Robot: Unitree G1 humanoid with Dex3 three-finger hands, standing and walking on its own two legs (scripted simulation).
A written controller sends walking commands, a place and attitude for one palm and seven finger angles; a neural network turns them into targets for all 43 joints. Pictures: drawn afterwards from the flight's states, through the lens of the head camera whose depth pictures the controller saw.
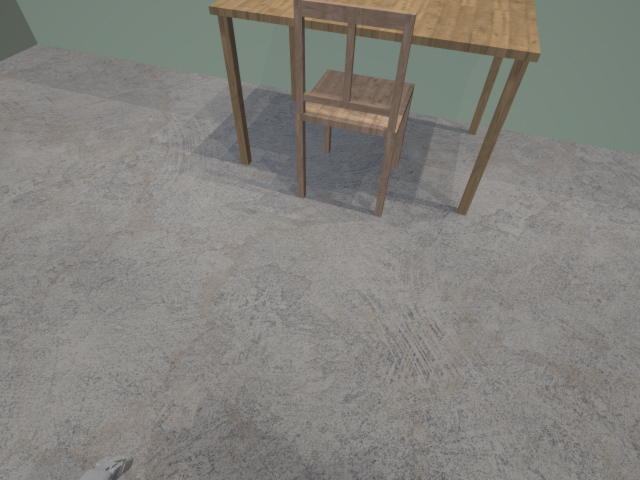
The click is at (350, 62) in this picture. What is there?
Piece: chair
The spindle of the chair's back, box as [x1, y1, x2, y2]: [343, 23, 356, 101]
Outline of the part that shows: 348,23 343,89 344,101 349,101 350,99 356,24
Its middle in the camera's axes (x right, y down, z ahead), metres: +0.10 -0.60 +1.34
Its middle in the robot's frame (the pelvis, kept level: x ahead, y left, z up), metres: +1.41 -0.03 -0.10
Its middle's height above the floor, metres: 0.67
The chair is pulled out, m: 0.00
